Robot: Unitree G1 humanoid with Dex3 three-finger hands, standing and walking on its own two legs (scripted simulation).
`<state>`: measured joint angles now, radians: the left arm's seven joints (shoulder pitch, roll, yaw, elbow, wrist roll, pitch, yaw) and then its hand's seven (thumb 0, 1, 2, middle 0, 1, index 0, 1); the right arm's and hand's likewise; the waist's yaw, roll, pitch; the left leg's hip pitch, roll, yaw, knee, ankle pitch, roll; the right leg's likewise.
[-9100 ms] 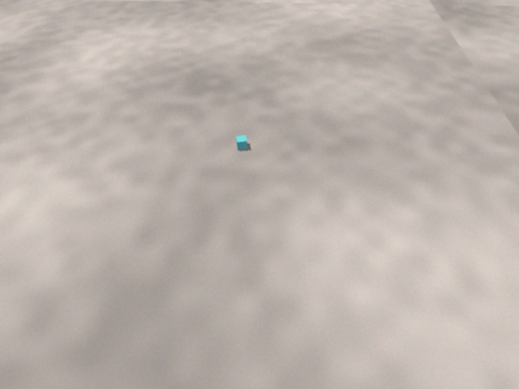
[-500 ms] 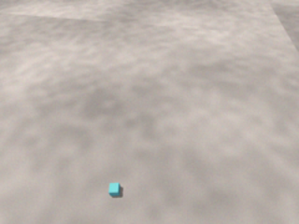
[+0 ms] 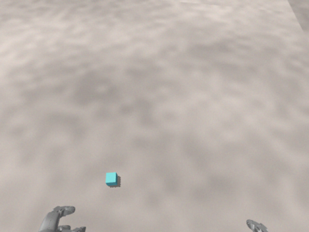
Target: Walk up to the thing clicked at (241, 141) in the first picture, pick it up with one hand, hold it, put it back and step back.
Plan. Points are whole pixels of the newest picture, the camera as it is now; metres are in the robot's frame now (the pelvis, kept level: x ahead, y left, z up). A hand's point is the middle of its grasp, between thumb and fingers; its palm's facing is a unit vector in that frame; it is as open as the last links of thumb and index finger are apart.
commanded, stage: rise first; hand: left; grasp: from above
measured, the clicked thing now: (111, 178) +0.48 +0.29 -0.73
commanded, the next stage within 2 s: none
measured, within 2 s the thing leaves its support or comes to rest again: neither
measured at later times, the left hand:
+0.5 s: hand out of the picture +0.13 +0.27 -0.20, palm faces -0.11 -0.89 -0.43, open 12.3 cm
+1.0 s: hand (79, 218) +0.22 +0.31 -0.34, palm faces -0.39 -0.58 -0.71, open 12.5 cm
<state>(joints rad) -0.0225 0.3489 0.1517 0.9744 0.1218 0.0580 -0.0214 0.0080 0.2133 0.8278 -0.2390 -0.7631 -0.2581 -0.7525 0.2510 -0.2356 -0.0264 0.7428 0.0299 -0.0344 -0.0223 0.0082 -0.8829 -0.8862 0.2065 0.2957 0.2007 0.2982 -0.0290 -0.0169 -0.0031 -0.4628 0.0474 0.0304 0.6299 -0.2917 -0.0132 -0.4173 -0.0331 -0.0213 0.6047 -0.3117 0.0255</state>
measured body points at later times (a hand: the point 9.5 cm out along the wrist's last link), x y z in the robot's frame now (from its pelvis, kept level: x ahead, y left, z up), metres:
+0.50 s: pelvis -0.01 +0.01 -0.06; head +0.08 +0.03 +0.38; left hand +0.13 +0.32 -0.17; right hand +0.16 -0.25 -0.15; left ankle +0.01 +0.13 -0.73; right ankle -0.01 -0.14 -0.73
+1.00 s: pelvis -0.05 +0.00 -0.21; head +0.12 +0.02 +0.21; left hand +0.24 +0.34 -0.30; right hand +0.13 -0.28 -0.32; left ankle +0.01 +0.13 -0.73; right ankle -0.01 -0.14 -0.73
